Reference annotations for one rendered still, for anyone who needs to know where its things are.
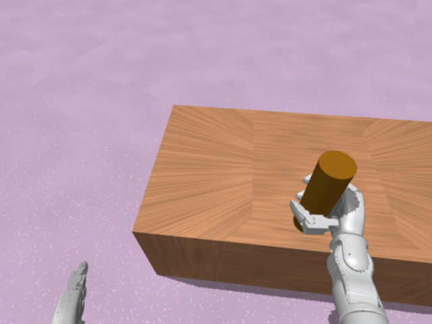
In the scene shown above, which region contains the left robot hand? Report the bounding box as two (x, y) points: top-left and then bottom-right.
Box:
(51, 261), (88, 324)

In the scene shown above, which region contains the right robot hand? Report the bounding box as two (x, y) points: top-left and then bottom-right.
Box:
(290, 174), (365, 238)

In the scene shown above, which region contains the right robot arm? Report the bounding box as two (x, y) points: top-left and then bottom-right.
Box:
(327, 233), (389, 324)

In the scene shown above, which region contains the can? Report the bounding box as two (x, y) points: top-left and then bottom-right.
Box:
(293, 151), (357, 233)

